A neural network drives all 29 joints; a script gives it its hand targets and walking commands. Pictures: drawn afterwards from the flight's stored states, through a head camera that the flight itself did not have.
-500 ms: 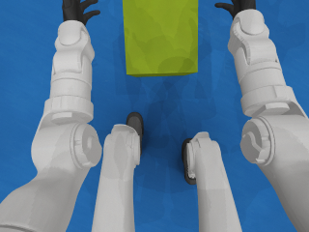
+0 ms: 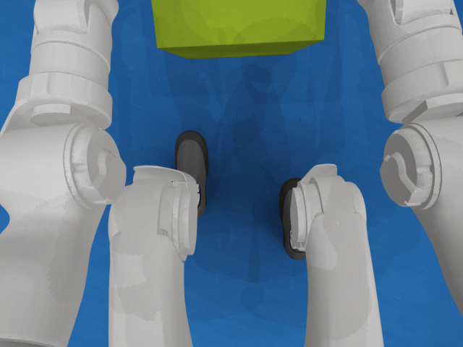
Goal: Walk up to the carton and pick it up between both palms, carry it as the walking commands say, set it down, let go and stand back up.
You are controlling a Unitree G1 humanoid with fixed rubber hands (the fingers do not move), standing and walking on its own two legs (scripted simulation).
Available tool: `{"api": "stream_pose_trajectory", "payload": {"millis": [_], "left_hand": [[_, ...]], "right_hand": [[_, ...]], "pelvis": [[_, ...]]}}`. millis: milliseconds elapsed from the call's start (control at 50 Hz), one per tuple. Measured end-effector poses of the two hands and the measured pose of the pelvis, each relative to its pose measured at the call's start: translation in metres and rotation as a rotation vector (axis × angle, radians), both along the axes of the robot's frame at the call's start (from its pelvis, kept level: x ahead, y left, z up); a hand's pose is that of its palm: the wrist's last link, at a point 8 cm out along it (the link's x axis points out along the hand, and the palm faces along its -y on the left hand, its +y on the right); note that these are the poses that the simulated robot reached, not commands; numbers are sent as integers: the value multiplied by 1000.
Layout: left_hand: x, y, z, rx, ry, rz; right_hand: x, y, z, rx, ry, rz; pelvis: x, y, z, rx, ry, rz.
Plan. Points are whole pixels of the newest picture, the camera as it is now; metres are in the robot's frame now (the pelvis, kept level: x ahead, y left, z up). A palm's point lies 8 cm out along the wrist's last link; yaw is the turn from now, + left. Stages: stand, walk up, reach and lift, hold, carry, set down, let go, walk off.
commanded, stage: reach and lift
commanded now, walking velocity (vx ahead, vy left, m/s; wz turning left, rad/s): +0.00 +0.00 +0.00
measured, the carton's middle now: out of the picture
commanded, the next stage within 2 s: none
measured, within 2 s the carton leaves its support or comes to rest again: leaves its support in 1.76 s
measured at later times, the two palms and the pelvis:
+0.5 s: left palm out of the picture +0.55 +0.22 -0.23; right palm out of the picture +0.58 -0.10 -0.22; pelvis -0.01 +0.00 -0.05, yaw -1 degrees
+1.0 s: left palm out of the picture +0.55 +0.21 -0.23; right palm out of the picture +0.58 -0.09 -0.22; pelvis -0.01 -0.01 -0.05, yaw -2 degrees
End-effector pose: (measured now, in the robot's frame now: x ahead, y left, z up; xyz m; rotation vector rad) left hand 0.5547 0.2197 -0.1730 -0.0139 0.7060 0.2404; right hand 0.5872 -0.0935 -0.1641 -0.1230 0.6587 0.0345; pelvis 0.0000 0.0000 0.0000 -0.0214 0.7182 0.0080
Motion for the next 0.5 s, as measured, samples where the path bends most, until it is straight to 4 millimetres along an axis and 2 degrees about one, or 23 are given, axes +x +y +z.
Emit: {"api": "stream_pose_trajectory", "payload": {"millis": [160,260,360,500], "left_hand": [[-2,-2,-42,-11,18,0],[-7,0,-61,-4,37,1],[-6,-1,-67,-5,43,4],[-4,-1,-61,-20,28,12]], "right_hand": [[-1,-1,-38,-3,8,17],[-3,-2,-55,5,11,23],[-5,-2,-62,11,9,28],[-6,-3,-61,3,8,39]], "pelvis": [[-4,-3,-23,6,-45,-11],[-6,-3,-34,14,-77,-26],[-7,-3,-42,23,-88,-32],[-9,-5,-45,27,-98,-35]]}}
